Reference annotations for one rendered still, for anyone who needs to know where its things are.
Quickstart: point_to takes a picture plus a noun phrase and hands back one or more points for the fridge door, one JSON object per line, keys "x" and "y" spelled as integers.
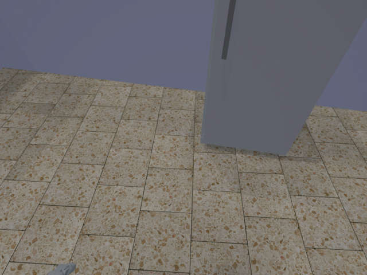
{"x": 281, "y": 56}

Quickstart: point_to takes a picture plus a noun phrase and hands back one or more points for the robot left hand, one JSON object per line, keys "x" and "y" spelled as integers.
{"x": 63, "y": 269}

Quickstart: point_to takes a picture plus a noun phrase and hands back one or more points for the handle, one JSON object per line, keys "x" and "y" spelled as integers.
{"x": 228, "y": 28}

